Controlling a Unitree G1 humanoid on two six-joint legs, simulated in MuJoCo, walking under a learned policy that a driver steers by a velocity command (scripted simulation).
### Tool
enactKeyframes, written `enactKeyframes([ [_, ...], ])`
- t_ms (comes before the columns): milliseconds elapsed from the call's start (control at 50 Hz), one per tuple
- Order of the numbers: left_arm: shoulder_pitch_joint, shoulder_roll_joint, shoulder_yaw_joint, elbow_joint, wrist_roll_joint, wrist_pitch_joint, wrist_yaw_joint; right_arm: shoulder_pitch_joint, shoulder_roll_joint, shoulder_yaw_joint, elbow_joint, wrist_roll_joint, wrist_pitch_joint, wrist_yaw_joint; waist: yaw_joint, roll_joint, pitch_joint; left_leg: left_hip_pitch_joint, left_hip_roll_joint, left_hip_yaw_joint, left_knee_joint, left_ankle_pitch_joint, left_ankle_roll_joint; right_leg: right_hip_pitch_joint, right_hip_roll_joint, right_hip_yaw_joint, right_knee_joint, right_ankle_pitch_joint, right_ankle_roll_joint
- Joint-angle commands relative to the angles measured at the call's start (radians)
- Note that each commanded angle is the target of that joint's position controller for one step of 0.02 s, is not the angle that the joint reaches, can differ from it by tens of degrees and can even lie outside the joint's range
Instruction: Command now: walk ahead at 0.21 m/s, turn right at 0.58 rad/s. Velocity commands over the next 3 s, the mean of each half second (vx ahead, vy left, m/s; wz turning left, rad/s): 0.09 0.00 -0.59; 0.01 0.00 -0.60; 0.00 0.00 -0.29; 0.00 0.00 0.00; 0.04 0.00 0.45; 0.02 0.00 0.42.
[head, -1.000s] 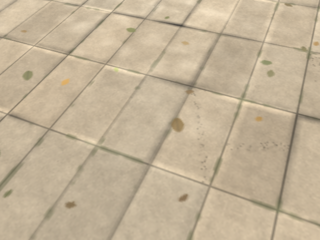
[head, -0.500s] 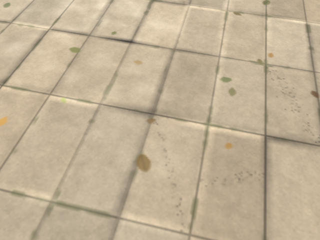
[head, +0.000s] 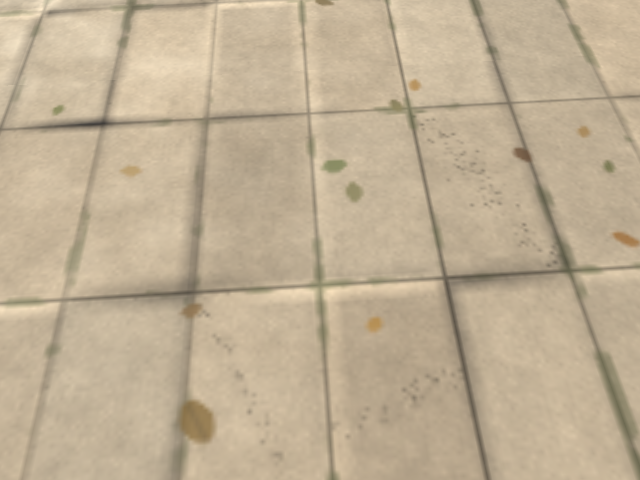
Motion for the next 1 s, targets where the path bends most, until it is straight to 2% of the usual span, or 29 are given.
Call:
enactKeyframes([
  [20, 0.028, 0.145, 0.028, -0.061, 0.0, -0.011, 0.005, 0.107, -0.065, -0.011, -0.028, 0.001, 0.024, -0.001, -0.035, -0.051, -0.15, 0.038, -0.034, 0.049, -0.089, 0.081, -0.019, 0.063, -0.24, 0.171, -0.024, 0.885, -0.099],
  [100, 0.082, 0.149, 0.029, -0.067, 0.001, 0.013, 0.015, -0.012, -0.087, -0.005, -0.077, 0.012, 0.029, -0.004, 0.019, -0.091, -0.161, 0.013, -0.054, 0.034, -0.217, 0.164, -0.009, 0.127, -0.235, 0.224, 0.016, 0.819, -0.046],
  [180, 0.102, 0.161, 0.035, -0.08, 0.014, 0.033, 0.024, -0.07, -0.11, 0.0, -0.105, 0.02, 0.023, -0.012, 0.044, -0.104, -0.137, 0.005, -0.084, 0.005, -0.319, 0.11, 0.011, 0.194, -0.263, 0.315, 0.081, 0.795, -0.052],
  [220, 0.076, 0.17, 0.039, -0.097, 0.019, 0.04, 0.026, -0.041, -0.127, -0.001, -0.102, 0.024, 0.014, -0.017, 0.028, -0.111, -0.127, 0.071, -0.101, -0.013, -0.405, 0.07, 0.032, 0.188, -0.264, 0.366, 0.126, 0.767, -0.041],
  [260, 0.001, 0.178, 0.041, -0.122, 0.01, 0.039, 0.023, 0.057, -0.14, -0.005, -0.081, 0.021, 0.002, -0.024, -0.037, -0.117, -0.129, 0.261, -0.125, -0.009, -0.599, 0.121, 0.062, 0.113, -0.213, 0.389, 0.198, 0.684, 0.009],
  [280, -0.038, 0.164, 0.036, -0.143, -0.007, 0.03, 0.02, 0.138, -0.164, -0.012, -0.067, 0.009, -0.012, -0.032, -0.085, -0.073, -0.163, 0.438, -0.059, -0.059, -0.717, 0.312, 0.088, 0.027, -0.159, 0.368, 0.309, 0.584, 0.055],
  [300, 0.017, 0.087, 0.015, -0.177, -0.019, 0.023, 0.021, 0.191, -0.251, -0.026, -0.081, 0.005, -0.014, -0.046, -0.064, 0.132, -0.277, 0.646, 0.233, -0.291, -0.698, 0.721, 0.161, -0.098, -0.063, 0.229, 0.567, 0.087, 0.102],
  [320, 0.146, 0.114, 0.029, -0.162, -0.007, 0.042, 0.027, 0.161, -0.26, -0.029, -0.089, 0.033, 0.012, -0.036, -0.006, 0.291, -0.364, 0.679, 0.378, -0.522, -0.709, 0.989, 0.319, -0.23, 0.075, 0.108, 0.728, -0.548, 0.12],
  [340, 0.152, 0.163, 0.037, -0.122, 0.026, 0.061, 0.03, 0.129, -0.188, -0.015, -0.103, 0.039, 0.028, -0.031, 0.013, 0.118, -0.296, 0.602, 0.355, -0.454, -0.712, 0.833, 0.329, -0.257, -0.015, 0.123, 0.847, -0.494, 0.127],
  [360, 0.09, 0.166, 0.041, -0.12, 0.03, 0.071, 0.02, 0.078, -0.13, 0.001, -0.116, 0.035, 0.035, -0.034, 0.007, 0.051, -0.206, 0.508, 0.279, -0.327, -0.735, 0.681, 0.301, -0.264, -0.042, 0.111, 0.863, -0.412, 0.14],
  [380, 0.062, 0.153, 0.04, -0.129, 0.023, 0.083, 0.009, 0.022, -0.113, 0.009, -0.129, 0.024, 0.045, -0.035, 0.022, 0.051, -0.158, 0.447, 0.214, -0.233, -0.773, 0.518, 0.263, -0.261, -0.068, 0.099, 0.848, -0.354, 0.156],
  [400, 0.038, 0.145, 0.037, -0.142, 0.021, 0.094, -0.004, 0.002, -0.124, 0.006, -0.131, 0.016, 0.047, -0.039, 0.02, 0.104, -0.123, 0.402, 0.174, -0.169, -0.797, 0.448, 0.25, -0.266, -0.084, 0.086, 0.84, -0.307, 0.171],
  [440, 0.045, 0.13, 0.029, -0.146, 0.008, 0.103, -0.018, 0.008, -0.139, -0.001, -0.127, 0.004, 0.043, -0.035, 0.016, 0.134, -0.127, 0.376, 0.136, -0.085, -0.805, 0.441, 0.249, -0.247, -0.075, 0.056, 0.832, -0.26, 0.192],
  [460, 0.033, 0.127, 0.027, -0.154, 0.005, 0.104, -0.021, 0.023, -0.143, -0.004, -0.124, 0.004, 0.04, -0.033, 0.009, 0.128, -0.137, 0.391, 0.143, -0.067, -0.806, 0.44, 0.256, -0.251, -0.076, 0.049, 0.809, -0.253, 0.196],
  [540, -0.034, 0.108, 0.012, -0.188, 0.013, 0.111, -0.033, 0.059, -0.163, -0.016, -0.111, 0.005, 0.039, -0.027, -0.017, 0.128, -0.142, 0.428, 0.18, -0.034, -0.818, 0.315, 0.269, -0.257, -0.121, 0.024, 0.649, -0.246, 0.194],
  [600, -0.075, 0.092, -0.003, -0.216, 0.008, 0.111, -0.046, 0.05, -0.187, -0.028, -0.111, 0.0, 0.045, -0.013, -0.03, 0.151, -0.141, 0.389, 0.188, 0.013, -0.813, 0.228, 0.253, -0.162, -0.144, -0.015, 0.482, -0.257, 0.172],
  [640, -0.086, 0.1, -0.004, -0.229, 0.004, 0.106, -0.048, 0.061, -0.206, -0.037, -0.106, -0.002, 0.051, -0.006, -0.038, 0.161, -0.149, 0.388, 0.203, 0.027, -0.788, 0.229, 0.244, -0.113, -0.138, -0.046, 0.402, -0.27, 0.155],
  [680, -0.068, 0.098, -0.005, -0.234, 0.002, 0.097, -0.048, 0.062, -0.223, -0.044, -0.103, 0.006, 0.058, -0.001, -0.024, 0.152, -0.158, 0.384, 0.212, 0.049, -0.734, 0.257, 0.218, -0.052, -0.13, -0.069, 0.281, -0.23, 0.134],
  [700, -0.032, 0.095, -0.005, -0.225, 0.005, 0.088, -0.045, 0.058, -0.225, -0.047, -0.1, 0.014, 0.063, 0.001, 0.0, 0.128, -0.161, 0.347, 0.204, 0.082, -0.675, 0.256, 0.182, 0.024, -0.118, -0.077, 0.165, -0.16, 0.116],
  [720, -0.003, 0.114, 0.001, -0.214, 0.012, 0.078, -0.036, 0.092, -0.212, -0.048, -0.088, 0.014, 0.066, 0.004, 0.01, 0.054, -0.154, 0.281, 0.181, 0.125, -0.583, 0.185, 0.116, 0.097, -0.126, -0.011, 0.039, -0.092, 0.099],
  [740, 0.0, 0.202, 0.018, -0.226, 0.023, 0.067, -0.021, 0.136, -0.149, -0.037, -0.099, 0.008, 0.074, 0.014, -0.006, -0.219, -0.119, 0.112, 0.066, 0.229, -0.323, -0.094, 0.031, 0.14, -0.348, 0.328, -0.145, -0.072, 0.048],
  [760, 0.017, 0.338, 0.054, -0.243, 0.024, 0.068, -0.017, 0.038, -0.124, -0.024, -0.178, 0.01, 0.088, -0.005, 0.029, -0.338, -0.062, -0.04, -0.089, 0.143, -0.181, -0.324, -0.004, 0.029, -0.535, 0.58, -0.148, 0.177, -0.11],
  [780, 0.033, 0.282, 0.05, -0.233, 0.025, 0.068, -0.012, -0.006, -0.153, -0.028, -0.173, 0.011, 0.098, -0.014, 0.044, -0.201, -0.066, -0.027, -0.058, 0.041, -0.062, -0.28, 0.001, 0.025, -0.497, 0.503, -0.12, 0.21, -0.142],
  [800, -0.02, 0.227, 0.032, -0.236, 0.017, 0.068, -0.006, 0.016, -0.148, -0.03, -0.159, 0.026, 0.1, -0.01, 0.003, -0.16, -0.059, -0.011, -0.051, 0.014, -0.039, -0.19, 0.01, 0.006, -0.427, 0.409, -0.106, 0.202, -0.118],
  [820, -0.083, 0.196, 0.023, -0.244, 0.015, 0.07, -0.002, 0.047, -0.152, -0.034, -0.138, 0.031, 0.091, -0.007, -0.033, -0.143, -0.059, 0.007, -0.046, 0.006, -0.06, -0.112, 0.014, 0.009, -0.354, 0.34, -0.099, 0.185, -0.075],
  [840, -0.107, 0.181, 0.019, -0.251, 0.008, 0.066, 0.004, 0.069, -0.164, -0.04, -0.125, 0.016, 0.086, -0.004, -0.039, -0.168, -0.08, 0.011, -0.056, 0.018, -0.045, -0.07, 0.015, 0.041, -0.317, 0.308, -0.081, 0.248, -0.061],
  [860, -0.103, 0.162, 0.013, -0.253, 0.004, 0.064, 0.004, 0.09, -0.168, -0.042, -0.112, 0.006, 0.085, 0.0, -0.038, -0.163, -0.117, 0.026, -0.065, 0.023, -0.021, -0.055, 0.01, 0.071, -0.3, 0.291, -0.064, 0.328, -0.063],
  [920, -0.04, 0.171, 0.019, -0.24, -0.001, 0.057, -0.001, 0.071, -0.147, -0.038, -0.124, 0.014, 0.09, 0.004, -0.018, -0.113, -0.149, 0.006, -0.074, 0.013, -0.047, -0.053, -0.001, 0.139, -0.307, 0.323, -0.045, 0.371, -0.076],
  [1000, 0.013, 0.185, 0.028, -0.231, 0.007, 0.059, 0.001, 0.027, -0.139, -0.032, -0.147, 0.017, 0.095, -0.004, 0.015, -0.137, -0.135, -0.002, -0.085, -0.001, -0.162, -0.081, -0.001, 0.166, -0.317, 0.403, -0.04, 0.293, -0.096],
])
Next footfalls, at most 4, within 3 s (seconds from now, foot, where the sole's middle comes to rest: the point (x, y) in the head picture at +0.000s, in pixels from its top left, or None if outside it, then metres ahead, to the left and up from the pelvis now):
0.28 left None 0.25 0.12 -0.78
0.74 right None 0.10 -0.07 -0.78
1.24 left None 0.21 0.09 -0.78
1.54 right None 0.04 -0.05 -0.78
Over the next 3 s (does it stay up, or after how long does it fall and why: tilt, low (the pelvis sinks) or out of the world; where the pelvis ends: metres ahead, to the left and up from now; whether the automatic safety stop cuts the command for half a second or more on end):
stays up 0.16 -0.01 0.01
